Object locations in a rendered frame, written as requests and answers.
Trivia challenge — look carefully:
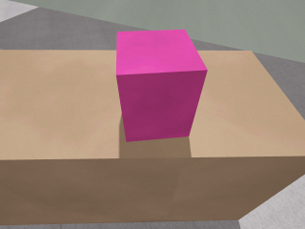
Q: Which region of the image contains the carton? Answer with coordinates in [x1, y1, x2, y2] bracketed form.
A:
[116, 30, 208, 142]

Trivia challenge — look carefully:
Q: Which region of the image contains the pedestal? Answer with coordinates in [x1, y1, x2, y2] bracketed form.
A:
[0, 50, 305, 226]

